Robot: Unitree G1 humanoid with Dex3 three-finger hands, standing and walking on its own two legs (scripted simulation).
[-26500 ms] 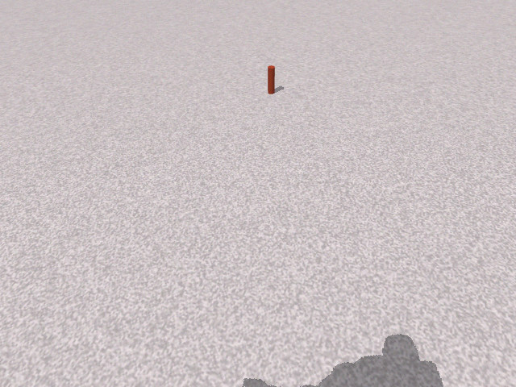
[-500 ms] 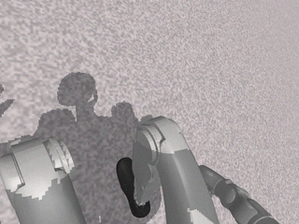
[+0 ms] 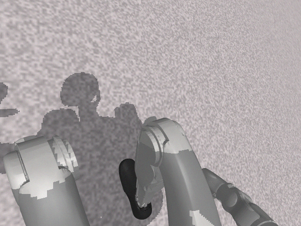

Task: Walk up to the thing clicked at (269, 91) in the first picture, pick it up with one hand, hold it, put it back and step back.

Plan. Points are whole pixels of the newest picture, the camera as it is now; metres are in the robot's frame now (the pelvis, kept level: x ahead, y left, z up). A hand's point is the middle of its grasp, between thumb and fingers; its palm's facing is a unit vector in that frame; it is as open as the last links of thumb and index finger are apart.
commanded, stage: withdraw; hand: left
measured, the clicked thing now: out of the picture +0.40 +0.32 -0.19
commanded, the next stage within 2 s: rise in 0.14 s
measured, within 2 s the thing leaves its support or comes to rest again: neither
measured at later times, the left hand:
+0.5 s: hand out of the picture +0.33 +0.41 -0.01, palm faces +0.42 -0.85 -0.33, open 17.3 cm
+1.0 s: hand out of the picture +0.24 +0.33 +0.18, palm faces +0.38 -0.80 -0.45, open 17.7 cm
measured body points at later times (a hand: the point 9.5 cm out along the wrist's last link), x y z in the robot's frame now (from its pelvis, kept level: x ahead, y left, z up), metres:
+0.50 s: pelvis +0.01 -0.01 +0.07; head +0.18 +0.12 +0.46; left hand +0.30 +0.45 +0.01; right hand +0.22 -0.23 -0.03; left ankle +0.08 +0.13 -0.25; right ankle +0.13 -0.12 -0.25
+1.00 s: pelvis +0.05 -0.02 +0.28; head +0.19 +0.05 +0.70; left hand +0.21 +0.37 +0.21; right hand +0.28 -0.22 +0.17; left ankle +0.08 +0.13 -0.25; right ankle +0.13 -0.12 -0.25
